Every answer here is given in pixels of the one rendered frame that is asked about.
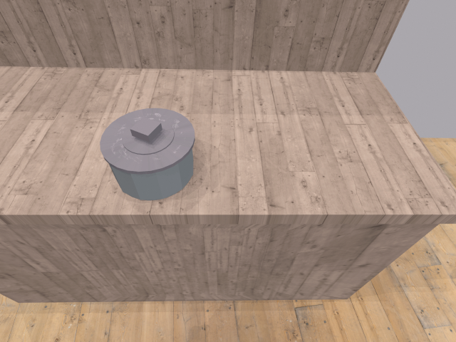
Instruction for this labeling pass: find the pot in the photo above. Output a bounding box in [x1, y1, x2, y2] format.
[110, 149, 193, 200]

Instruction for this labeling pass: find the table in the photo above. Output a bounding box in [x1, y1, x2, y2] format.
[0, 0, 456, 303]

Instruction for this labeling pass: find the lid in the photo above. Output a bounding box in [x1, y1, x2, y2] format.
[100, 108, 195, 175]

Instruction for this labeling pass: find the knob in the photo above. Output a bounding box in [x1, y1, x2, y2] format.
[130, 117, 162, 143]

